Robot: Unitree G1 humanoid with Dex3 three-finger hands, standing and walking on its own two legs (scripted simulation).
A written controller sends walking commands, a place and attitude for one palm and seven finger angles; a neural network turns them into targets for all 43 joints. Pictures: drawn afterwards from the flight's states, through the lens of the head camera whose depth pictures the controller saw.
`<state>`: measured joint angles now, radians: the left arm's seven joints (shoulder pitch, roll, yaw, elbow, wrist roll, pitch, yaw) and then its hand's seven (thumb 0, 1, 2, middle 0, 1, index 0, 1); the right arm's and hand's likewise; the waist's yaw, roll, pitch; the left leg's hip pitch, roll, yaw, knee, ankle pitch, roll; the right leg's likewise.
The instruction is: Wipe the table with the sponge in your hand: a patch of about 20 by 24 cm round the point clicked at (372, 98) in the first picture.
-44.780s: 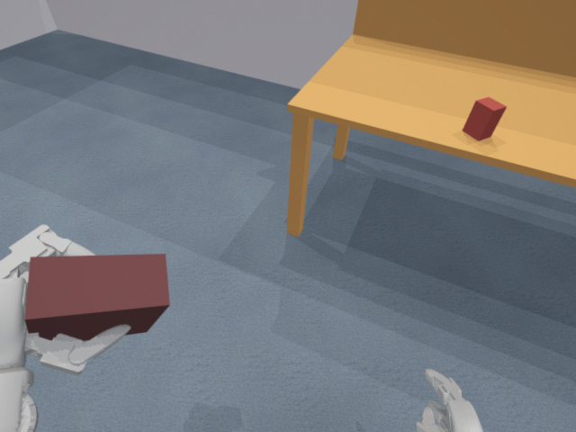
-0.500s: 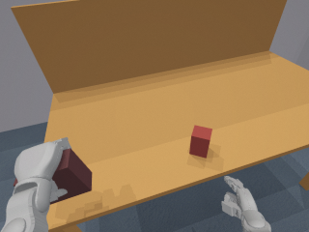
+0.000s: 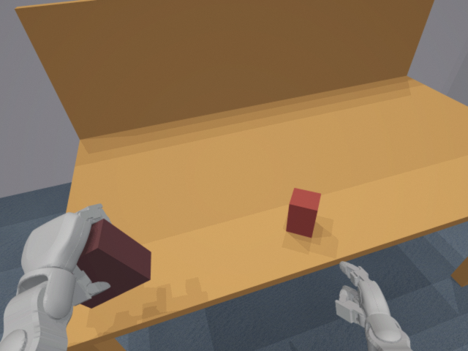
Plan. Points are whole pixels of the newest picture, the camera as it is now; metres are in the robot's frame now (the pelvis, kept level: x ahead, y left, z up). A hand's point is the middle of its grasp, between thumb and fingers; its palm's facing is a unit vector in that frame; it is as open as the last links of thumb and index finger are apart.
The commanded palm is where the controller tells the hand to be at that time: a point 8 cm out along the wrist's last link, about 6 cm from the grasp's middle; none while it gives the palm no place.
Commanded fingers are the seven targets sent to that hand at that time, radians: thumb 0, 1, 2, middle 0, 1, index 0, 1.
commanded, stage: step back with the hand held close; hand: left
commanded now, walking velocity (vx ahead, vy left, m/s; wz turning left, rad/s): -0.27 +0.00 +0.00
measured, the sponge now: (105, 270) +0.20 +0.26 +0.06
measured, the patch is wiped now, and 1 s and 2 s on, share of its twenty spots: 1.00 1.00 1.00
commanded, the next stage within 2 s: stop stepping back and stand still in 1.32 s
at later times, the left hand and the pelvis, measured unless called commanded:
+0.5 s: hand (66, 263) +0.16 +0.27 +0.14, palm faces +0.35 -0.85 -0.40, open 9.9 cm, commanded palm +0.11 +0.31 +0.17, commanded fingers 0.00 0.10 1.30 -1.20 -1.60 -1.20 -1.60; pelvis -0.05 +0.03 -0.02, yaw +1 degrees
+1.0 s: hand (18, 299) +0.10 +0.29 +0.15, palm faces +0.45 -0.80 -0.39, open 9.9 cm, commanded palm +0.05 +0.32 +0.17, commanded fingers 0.00 0.10 1.30 -1.20 -1.60 -1.20 -1.60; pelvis -0.09 +0.03 -0.03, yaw +3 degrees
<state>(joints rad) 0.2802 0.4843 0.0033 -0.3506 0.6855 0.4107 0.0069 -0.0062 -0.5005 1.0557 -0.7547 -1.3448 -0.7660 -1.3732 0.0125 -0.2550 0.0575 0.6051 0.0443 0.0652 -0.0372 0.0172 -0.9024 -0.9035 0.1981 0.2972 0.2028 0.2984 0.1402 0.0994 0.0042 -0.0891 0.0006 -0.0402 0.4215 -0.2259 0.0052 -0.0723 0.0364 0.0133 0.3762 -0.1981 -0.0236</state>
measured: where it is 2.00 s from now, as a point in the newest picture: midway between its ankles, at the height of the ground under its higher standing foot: outside the picture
